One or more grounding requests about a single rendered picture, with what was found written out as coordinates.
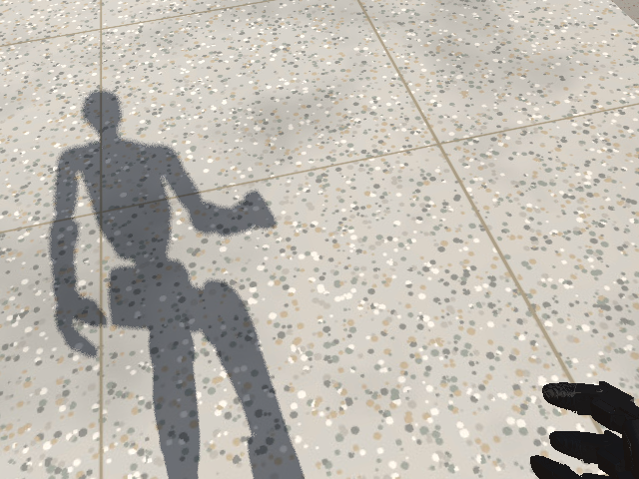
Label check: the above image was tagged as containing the right robot hand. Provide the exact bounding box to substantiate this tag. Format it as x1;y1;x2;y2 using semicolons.
530;381;639;479

